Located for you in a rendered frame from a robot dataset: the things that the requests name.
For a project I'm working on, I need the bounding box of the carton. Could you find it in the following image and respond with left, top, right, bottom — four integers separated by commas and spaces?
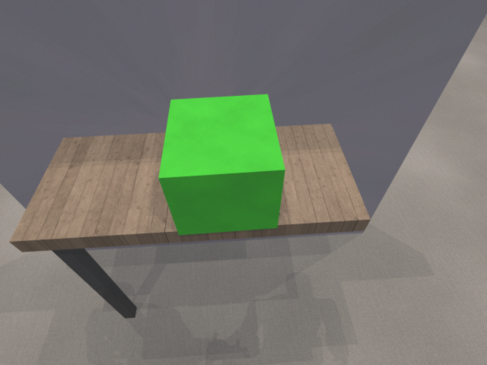
158, 94, 285, 235

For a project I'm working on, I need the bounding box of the table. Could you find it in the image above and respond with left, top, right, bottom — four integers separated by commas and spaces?
9, 124, 371, 319

